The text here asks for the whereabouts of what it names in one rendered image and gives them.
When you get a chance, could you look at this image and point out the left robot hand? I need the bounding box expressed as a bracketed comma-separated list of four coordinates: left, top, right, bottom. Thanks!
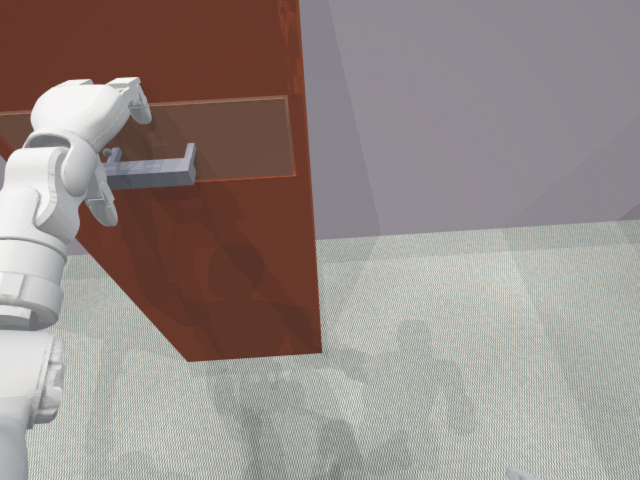
[31, 77, 152, 227]

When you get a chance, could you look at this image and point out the left robot upper arm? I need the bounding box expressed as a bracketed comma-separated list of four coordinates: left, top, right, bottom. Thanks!
[0, 330, 66, 480]

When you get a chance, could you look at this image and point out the drawer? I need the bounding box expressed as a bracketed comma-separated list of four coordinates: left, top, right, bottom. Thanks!
[0, 95, 293, 180]

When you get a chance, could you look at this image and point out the handle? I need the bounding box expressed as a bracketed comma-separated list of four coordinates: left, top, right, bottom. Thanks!
[103, 143, 196, 190]

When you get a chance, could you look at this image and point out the robot left forearm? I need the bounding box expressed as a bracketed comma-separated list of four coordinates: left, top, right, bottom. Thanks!
[0, 128, 98, 331]

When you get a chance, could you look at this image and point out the cabinet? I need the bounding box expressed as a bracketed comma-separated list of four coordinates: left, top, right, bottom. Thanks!
[0, 0, 322, 362]

